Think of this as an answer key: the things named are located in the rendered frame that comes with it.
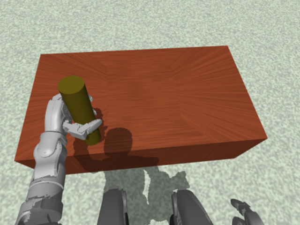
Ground left robot arm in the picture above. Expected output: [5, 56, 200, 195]
[15, 131, 68, 225]

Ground can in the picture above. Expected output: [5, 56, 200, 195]
[58, 75, 101, 146]

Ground left robot hand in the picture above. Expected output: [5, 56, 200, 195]
[45, 93, 102, 140]

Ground right robot hand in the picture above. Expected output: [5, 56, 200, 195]
[231, 199, 264, 225]

